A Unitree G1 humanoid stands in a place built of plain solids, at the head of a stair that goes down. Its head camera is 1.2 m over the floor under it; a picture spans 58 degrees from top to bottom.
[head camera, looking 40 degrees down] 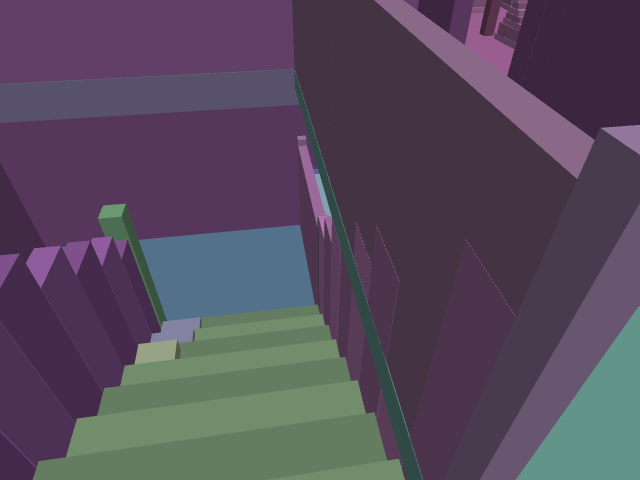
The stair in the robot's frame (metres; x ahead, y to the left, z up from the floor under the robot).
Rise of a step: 0.18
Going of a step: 0.25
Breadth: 1.20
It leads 9 degrees to the left of straight ahead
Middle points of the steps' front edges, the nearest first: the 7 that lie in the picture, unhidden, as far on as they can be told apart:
0.75 0.39 -0.35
1.00 0.42 -0.53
1.24 0.46 -0.71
1.49 0.50 -0.89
1.74 0.54 -1.06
1.99 0.57 -1.24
2.23 0.61 -1.42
